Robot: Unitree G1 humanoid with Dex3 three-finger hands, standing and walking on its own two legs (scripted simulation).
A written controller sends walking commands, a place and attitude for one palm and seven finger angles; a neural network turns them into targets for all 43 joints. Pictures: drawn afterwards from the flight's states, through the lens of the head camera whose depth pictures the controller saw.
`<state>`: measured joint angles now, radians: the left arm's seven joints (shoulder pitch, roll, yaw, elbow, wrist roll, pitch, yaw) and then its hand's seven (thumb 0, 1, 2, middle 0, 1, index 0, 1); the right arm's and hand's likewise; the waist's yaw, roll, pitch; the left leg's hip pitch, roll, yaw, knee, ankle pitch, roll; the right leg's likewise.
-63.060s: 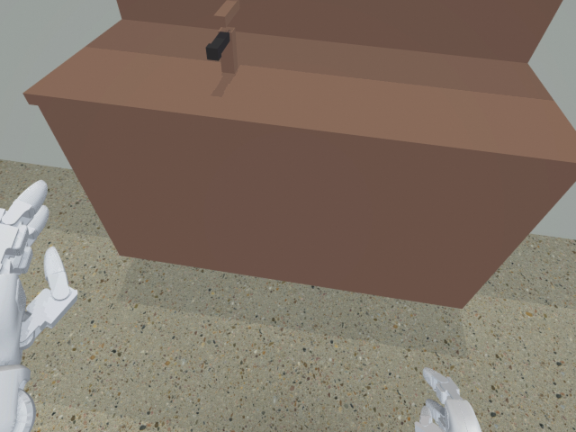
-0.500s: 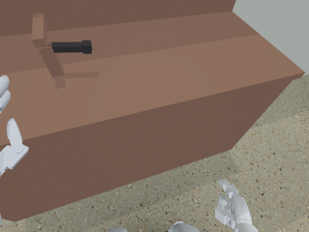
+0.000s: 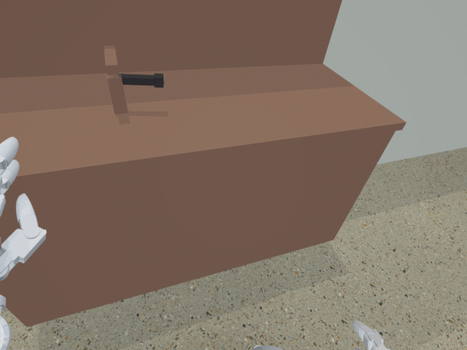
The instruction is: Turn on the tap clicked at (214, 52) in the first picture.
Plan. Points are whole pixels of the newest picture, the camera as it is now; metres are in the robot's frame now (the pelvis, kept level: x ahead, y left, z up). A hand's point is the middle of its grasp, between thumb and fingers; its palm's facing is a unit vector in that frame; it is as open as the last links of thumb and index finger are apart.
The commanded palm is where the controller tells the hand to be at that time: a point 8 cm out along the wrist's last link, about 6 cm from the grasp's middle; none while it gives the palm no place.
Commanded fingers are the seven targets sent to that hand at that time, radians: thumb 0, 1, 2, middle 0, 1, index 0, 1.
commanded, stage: stop stepping back and stand still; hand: left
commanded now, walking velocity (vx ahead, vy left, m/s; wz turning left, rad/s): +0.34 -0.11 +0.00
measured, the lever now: (158, 80) +0.76 +0.23 +0.13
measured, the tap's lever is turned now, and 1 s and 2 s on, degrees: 78 78 78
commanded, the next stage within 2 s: stand and check the lever's angle in 1.48 s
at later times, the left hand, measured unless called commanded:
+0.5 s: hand (42, 269) +0.15 +0.22 +0.20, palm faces +0.38 -0.87 -0.32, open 7.4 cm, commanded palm +0.10 +0.25 +0.19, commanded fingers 0.00 0.90 0.90 -0.20 -0.30 -0.20 -0.30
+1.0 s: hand (85, 268) +0.16 +0.18 +0.19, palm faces +0.42 -0.82 -0.38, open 7.4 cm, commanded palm +0.11 +0.22 +0.19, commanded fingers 0.00 0.90 0.90 -0.20 -0.30 -0.20 -0.30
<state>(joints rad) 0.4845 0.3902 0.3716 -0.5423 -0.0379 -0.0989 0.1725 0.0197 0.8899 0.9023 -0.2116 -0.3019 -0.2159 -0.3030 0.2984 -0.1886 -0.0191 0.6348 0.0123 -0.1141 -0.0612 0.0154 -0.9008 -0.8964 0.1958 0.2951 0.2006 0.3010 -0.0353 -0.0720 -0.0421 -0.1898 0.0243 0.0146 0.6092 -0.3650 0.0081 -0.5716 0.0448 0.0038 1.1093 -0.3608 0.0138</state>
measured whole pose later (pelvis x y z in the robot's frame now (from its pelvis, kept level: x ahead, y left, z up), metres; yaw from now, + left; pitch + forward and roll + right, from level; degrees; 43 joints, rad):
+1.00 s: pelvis -0.05 -0.06 +0.00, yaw -1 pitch -3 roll +0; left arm 0.45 0.35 0.35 -0.47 -0.05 -0.16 0.16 0.02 0.89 0.90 -0.21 -0.30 -0.21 -0.30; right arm 0.20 -0.23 -0.01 0.64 0.01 -0.12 -0.07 0.02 -0.90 -0.90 0.20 0.30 0.20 0.30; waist 0.00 0.03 0.03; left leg -0.26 0.04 -0.01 0.57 -0.27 -0.02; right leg -0.26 0.01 -0.10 0.55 -0.24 -0.05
